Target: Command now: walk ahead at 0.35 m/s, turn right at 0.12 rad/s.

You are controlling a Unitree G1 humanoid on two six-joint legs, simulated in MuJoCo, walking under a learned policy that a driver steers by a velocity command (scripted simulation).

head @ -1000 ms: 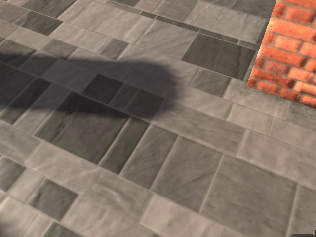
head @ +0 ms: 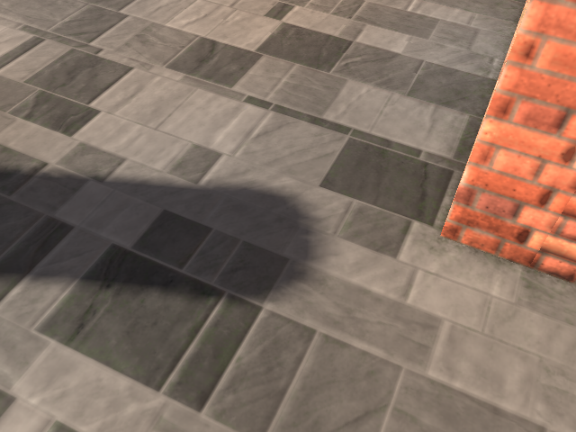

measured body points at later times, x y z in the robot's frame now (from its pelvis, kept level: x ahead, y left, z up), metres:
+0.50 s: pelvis +0.22 -0.04 -0.01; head +0.26 -0.05 +0.43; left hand +0.46 +0.15 -0.12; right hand +0.16 -0.30 -0.16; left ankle +0.04 +0.11 -0.63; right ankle +0.32 -0.14 -0.73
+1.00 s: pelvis +0.33 -0.04 +0.01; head +0.34 -0.03 +0.46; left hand +0.47 +0.19 -0.14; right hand +0.35 -0.31 -0.13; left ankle +0.37 +0.09 -0.73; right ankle +0.32 -0.14 -0.73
